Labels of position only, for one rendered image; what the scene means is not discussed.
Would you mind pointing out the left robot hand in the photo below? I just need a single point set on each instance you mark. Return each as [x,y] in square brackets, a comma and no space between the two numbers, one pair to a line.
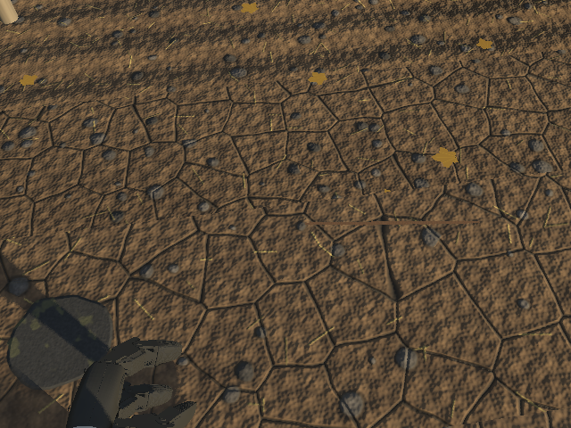
[104,400]

